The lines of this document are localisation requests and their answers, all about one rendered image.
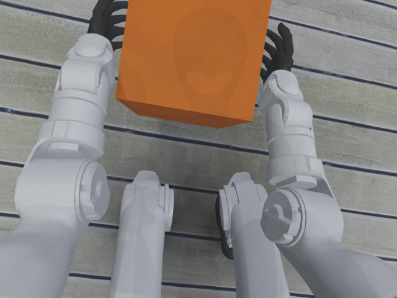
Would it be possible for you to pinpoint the robot left hand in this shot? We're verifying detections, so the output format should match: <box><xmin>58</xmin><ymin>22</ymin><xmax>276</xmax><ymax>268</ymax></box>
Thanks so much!
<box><xmin>87</xmin><ymin>0</ymin><xmax>128</xmax><ymax>51</ymax></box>

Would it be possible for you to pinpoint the left robot upper arm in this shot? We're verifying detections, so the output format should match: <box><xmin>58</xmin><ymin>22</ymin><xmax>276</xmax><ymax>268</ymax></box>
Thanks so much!
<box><xmin>0</xmin><ymin>158</ymin><xmax>110</xmax><ymax>298</ymax></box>

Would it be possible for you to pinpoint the robot right thigh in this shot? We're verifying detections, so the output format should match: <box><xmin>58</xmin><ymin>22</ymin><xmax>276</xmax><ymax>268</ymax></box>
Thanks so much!
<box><xmin>219</xmin><ymin>180</ymin><xmax>290</xmax><ymax>298</ymax></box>

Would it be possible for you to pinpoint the robot right hand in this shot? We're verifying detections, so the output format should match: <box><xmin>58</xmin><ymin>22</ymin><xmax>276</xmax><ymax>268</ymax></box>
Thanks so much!
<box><xmin>260</xmin><ymin>23</ymin><xmax>294</xmax><ymax>84</ymax></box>

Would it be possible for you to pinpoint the left robot forearm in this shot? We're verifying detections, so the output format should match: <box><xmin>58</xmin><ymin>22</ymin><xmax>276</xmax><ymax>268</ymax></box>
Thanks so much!
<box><xmin>14</xmin><ymin>34</ymin><xmax>115</xmax><ymax>214</ymax></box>

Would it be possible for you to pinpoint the right robot forearm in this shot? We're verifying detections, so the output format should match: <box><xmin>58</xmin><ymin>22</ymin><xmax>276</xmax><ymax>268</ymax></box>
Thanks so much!
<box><xmin>257</xmin><ymin>70</ymin><xmax>337</xmax><ymax>202</ymax></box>

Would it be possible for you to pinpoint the right robot upper arm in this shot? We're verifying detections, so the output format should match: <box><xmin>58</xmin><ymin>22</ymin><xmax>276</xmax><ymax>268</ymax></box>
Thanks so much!
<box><xmin>260</xmin><ymin>187</ymin><xmax>397</xmax><ymax>298</ymax></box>

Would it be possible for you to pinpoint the carton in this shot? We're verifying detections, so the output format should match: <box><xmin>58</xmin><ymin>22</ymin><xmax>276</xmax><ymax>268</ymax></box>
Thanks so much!
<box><xmin>115</xmin><ymin>0</ymin><xmax>272</xmax><ymax>129</ymax></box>

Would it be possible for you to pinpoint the robot right shin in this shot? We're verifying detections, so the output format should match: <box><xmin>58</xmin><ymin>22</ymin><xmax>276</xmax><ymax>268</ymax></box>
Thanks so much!
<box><xmin>225</xmin><ymin>172</ymin><xmax>268</xmax><ymax>248</ymax></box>

